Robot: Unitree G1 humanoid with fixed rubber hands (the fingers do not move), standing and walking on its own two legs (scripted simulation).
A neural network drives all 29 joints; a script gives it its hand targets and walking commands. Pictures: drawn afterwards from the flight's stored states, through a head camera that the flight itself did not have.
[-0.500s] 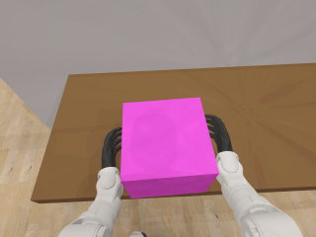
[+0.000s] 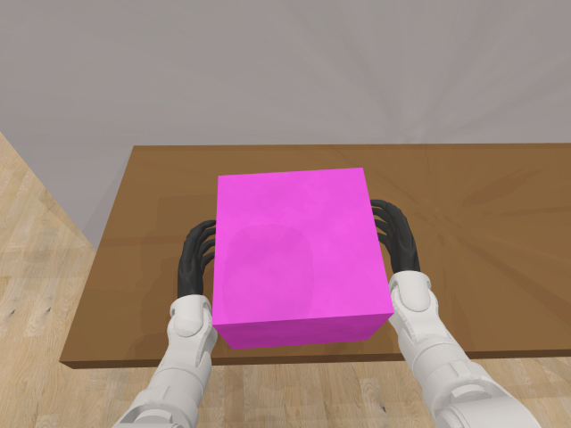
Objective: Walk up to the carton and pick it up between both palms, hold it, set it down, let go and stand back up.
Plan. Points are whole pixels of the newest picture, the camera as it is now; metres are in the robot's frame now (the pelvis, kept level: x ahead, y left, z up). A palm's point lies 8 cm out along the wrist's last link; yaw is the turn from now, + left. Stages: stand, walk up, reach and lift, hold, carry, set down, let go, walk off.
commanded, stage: reach and lift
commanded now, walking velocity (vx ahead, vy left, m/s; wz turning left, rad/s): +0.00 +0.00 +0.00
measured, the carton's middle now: (295, 261) +0.36 +0.03 +0.00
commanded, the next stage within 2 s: none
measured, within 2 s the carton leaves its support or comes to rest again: neither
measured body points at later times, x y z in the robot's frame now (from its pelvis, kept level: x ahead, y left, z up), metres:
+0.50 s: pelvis +0.00 +0.00 +0.02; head +0.03 +0.02 +0.46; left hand +0.36 +0.16 +0.05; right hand +0.37 -0.14 +0.07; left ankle +0.05 +0.14 -0.73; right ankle -0.04 -0.12 -0.73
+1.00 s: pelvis +0.02 +0.00 +0.02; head +0.01 +0.04 +0.47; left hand +0.36 +0.17 +0.12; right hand +0.35 -0.14 +0.13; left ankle +0.05 +0.14 -0.73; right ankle -0.04 -0.12 -0.73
